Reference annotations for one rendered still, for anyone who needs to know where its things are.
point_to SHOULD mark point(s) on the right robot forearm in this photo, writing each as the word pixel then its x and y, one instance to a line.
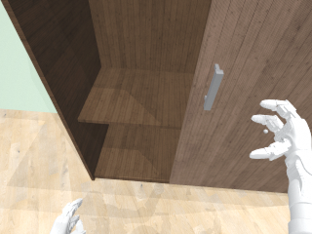
pixel 299 172

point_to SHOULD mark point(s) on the right robot hand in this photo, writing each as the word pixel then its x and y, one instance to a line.
pixel 296 131

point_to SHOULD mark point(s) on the left robot hand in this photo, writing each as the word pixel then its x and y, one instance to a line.
pixel 66 221

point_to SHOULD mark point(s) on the handle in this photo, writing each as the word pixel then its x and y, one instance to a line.
pixel 210 97

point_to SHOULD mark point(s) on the wardrobe door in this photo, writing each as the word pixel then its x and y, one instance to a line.
pixel 264 48

